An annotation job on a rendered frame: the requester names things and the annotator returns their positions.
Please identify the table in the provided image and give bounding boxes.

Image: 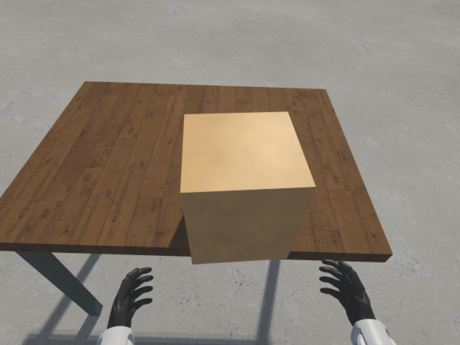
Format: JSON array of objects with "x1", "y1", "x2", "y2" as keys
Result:
[{"x1": 0, "y1": 81, "x2": 393, "y2": 316}]

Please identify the carton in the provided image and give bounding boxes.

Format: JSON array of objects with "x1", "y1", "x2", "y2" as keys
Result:
[{"x1": 180, "y1": 111, "x2": 316, "y2": 265}]

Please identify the right robot hand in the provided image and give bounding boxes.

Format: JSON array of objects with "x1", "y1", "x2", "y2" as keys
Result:
[{"x1": 319, "y1": 259, "x2": 376, "y2": 326}]

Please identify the left robot hand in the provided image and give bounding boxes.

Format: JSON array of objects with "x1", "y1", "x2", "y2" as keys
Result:
[{"x1": 107, "y1": 267, "x2": 154, "y2": 329}]

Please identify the robot left forearm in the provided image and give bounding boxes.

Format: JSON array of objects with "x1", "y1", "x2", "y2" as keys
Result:
[{"x1": 97, "y1": 326, "x2": 135, "y2": 345}]

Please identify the robot right forearm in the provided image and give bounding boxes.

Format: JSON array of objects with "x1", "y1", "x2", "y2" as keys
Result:
[{"x1": 351, "y1": 319, "x2": 397, "y2": 345}]

